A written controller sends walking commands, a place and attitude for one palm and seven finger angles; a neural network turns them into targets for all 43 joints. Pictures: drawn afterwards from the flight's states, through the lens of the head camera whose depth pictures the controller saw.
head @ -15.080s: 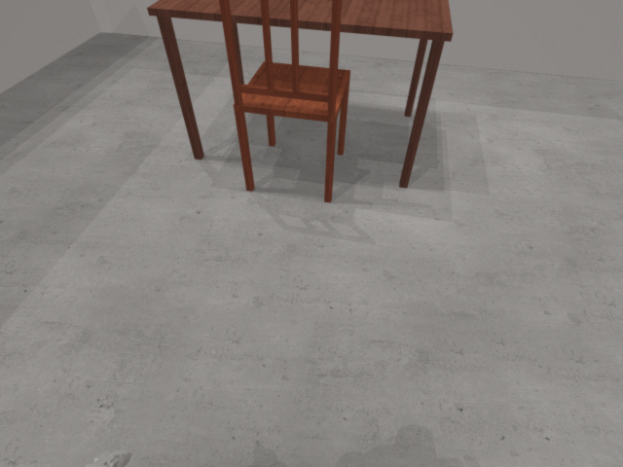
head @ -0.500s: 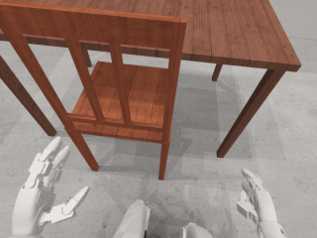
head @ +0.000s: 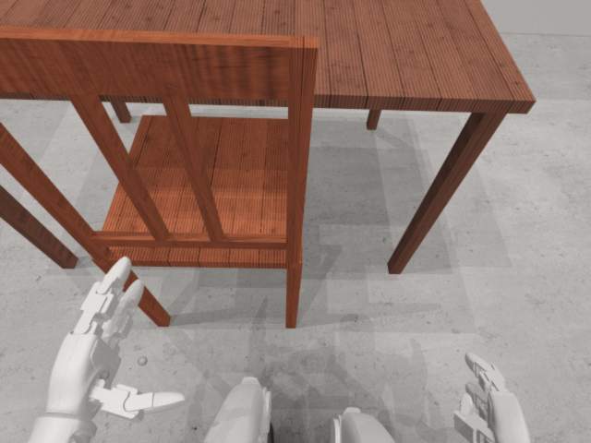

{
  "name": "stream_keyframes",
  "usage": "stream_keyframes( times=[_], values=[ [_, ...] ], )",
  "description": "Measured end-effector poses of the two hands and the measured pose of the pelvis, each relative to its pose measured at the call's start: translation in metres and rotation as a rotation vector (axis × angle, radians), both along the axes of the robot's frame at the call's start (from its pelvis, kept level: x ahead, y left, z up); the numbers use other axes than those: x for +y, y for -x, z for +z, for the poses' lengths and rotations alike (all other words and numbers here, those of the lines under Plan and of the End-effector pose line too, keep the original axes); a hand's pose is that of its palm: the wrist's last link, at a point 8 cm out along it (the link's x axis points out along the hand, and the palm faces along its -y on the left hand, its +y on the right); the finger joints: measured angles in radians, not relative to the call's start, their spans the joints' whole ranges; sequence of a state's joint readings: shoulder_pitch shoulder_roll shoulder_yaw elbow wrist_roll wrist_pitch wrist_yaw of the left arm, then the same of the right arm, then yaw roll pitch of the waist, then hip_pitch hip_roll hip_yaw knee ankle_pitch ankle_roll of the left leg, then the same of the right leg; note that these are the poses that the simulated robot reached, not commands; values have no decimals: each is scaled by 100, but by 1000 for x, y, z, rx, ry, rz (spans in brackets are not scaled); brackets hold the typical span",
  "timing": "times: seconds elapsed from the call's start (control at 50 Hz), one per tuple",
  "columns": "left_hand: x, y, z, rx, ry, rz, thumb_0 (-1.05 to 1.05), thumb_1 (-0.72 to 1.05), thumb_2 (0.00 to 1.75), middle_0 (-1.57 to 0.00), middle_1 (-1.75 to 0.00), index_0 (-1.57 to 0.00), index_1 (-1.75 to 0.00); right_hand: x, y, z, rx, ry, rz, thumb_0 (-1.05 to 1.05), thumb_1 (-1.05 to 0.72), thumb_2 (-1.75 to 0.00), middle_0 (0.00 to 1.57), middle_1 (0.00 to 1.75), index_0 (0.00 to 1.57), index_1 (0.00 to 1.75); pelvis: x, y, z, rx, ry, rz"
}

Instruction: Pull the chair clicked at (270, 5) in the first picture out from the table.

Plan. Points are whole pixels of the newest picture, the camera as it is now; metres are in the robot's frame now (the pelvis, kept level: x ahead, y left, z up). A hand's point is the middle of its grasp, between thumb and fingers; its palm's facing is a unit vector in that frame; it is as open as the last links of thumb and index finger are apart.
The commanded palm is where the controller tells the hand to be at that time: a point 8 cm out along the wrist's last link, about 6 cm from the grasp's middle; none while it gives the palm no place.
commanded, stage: raise the hand toward the chair's back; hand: left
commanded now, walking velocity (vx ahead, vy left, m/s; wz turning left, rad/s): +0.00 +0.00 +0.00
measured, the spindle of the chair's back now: (131, 181) +0.46 +0.28 +0.04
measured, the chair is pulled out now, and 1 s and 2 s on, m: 0.00 0.00 0.00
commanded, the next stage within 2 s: aim the fingers beside a spindle in 0.98 s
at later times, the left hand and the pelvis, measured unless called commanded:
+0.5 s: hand (102, 324) +0.24 +0.23 +0.07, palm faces +0.07 -1.00 -0.06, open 16.9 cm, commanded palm +0.22 +0.28 +0.07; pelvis +0.00 +0.02 +0.02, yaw +1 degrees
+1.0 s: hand (124, 328) +0.24 +0.21 +0.06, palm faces +0.03 -1.00 -0.03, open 16.9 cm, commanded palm +0.22 +0.27 +0.07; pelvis +0.00 +0.01 +0.02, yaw +0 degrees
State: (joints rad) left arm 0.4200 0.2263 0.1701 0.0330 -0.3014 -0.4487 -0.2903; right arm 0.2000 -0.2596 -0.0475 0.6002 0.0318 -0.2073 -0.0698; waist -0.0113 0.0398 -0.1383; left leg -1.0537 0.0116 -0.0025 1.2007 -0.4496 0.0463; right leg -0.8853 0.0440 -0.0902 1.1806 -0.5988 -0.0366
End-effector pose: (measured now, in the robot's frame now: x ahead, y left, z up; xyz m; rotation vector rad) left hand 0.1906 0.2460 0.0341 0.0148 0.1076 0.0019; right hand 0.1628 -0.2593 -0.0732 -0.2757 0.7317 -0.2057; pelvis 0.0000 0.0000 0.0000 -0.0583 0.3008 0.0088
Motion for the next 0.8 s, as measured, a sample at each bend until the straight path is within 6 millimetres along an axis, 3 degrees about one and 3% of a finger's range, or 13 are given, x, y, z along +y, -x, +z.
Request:
stream_keyframes(
  times=[0.14,0.3,0.48,0.64,0.8],
  values=[
    [15,-8,39,-139,-40,79,0,-36,36,-7,-10,-8,-10,30,-22,22,-76,-40,49,2,-90,-90,20,30,20,30,8,-2,11,-25,7,7],
    [21,-9,14,9,-9,37,-1,-47,32,-6,-9,-6,-8,55,-26,26,-81,-71,112,1,-90,-90,20,30,21,30,15,1,14,-38,14,14],
    [33,-21,42,-146,-52,69,-1,-49,31,-6,-8,-6,-8,49,-5,22,-10,-41,108,1,-90,-90,20,30,21,30,18,1,16,-46,20,19],
    [29,-29,22,5,-6,18,-1,-50,30,-6,-8,-6,-8,37,11,25,19,-36,46,1,-90,-90,20,30,21,30,19,-1,22,-51,15,8],
    [28,-29,38,-125,-42,70,-1,-50,30,-6,-8,-6,-8,29,10,25,20,-17,57,1,-90,-90,20,30,20,30,15,-3,20,-45,11,8]
  ],
)
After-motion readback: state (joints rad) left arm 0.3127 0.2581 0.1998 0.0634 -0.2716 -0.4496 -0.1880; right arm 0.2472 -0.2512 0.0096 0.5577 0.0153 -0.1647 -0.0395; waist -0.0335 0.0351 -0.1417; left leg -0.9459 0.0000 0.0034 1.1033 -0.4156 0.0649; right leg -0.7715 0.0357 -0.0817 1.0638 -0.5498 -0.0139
